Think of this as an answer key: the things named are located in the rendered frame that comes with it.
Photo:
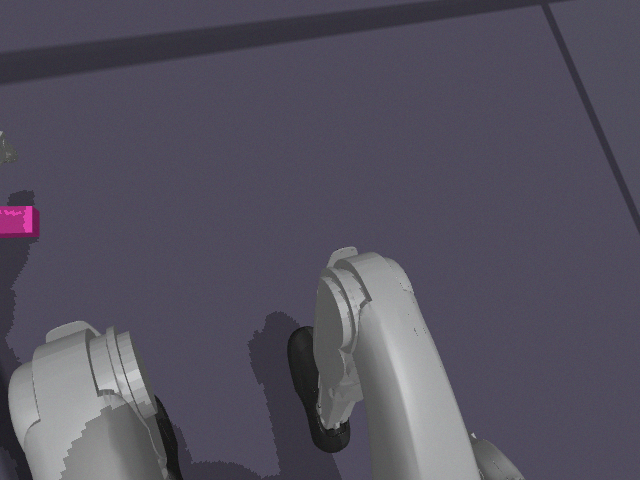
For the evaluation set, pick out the left robot foot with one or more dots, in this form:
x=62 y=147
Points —
x=169 y=441

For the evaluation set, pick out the left robot hand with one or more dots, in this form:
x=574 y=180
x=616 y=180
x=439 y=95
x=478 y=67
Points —
x=8 y=154

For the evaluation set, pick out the small box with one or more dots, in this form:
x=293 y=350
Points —
x=19 y=221

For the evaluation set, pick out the right robot hand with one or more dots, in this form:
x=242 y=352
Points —
x=492 y=463

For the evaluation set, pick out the right robot foot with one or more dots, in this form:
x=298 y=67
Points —
x=305 y=374

